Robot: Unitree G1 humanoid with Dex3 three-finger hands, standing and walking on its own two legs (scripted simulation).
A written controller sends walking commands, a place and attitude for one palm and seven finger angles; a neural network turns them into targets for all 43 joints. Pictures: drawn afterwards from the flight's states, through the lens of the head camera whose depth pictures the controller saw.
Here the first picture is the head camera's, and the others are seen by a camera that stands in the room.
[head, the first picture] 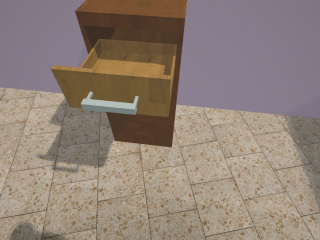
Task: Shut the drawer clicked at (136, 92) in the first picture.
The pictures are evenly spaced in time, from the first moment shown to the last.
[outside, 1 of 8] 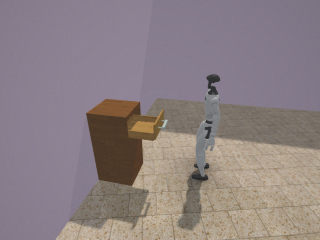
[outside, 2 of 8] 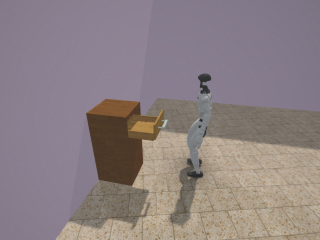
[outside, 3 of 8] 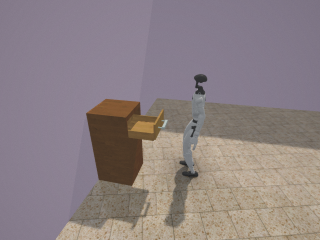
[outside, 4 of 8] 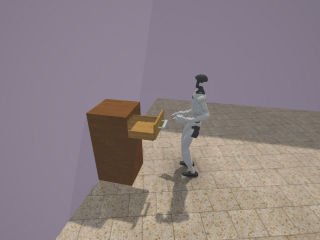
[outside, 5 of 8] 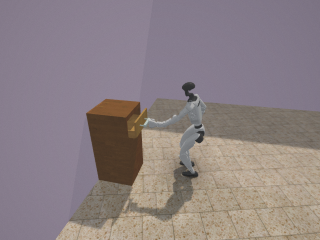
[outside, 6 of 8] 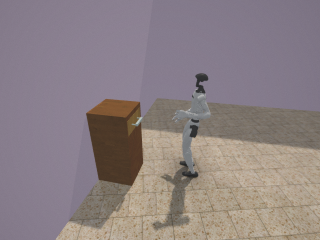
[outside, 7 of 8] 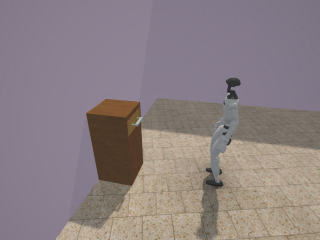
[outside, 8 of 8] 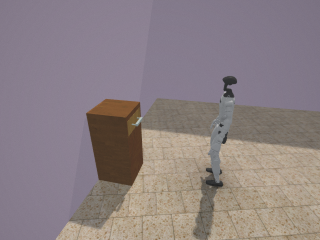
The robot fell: no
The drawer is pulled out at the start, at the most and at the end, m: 0.30 0.30 0.00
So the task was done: yes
